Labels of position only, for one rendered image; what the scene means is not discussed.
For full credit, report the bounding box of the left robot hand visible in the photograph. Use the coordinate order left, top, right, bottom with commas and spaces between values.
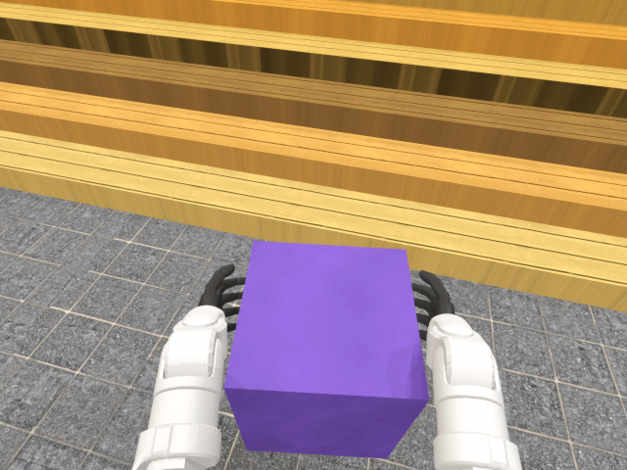
198, 264, 246, 332

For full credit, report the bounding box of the robot left forearm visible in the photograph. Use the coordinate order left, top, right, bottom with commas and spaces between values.
131, 305, 227, 470

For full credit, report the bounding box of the right robot hand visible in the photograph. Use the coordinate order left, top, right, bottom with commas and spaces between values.
411, 270, 456, 341

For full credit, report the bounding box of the robot right forearm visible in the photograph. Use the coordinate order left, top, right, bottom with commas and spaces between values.
426, 313, 522, 470

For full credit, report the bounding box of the carton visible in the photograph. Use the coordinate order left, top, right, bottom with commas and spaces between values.
224, 241, 430, 459

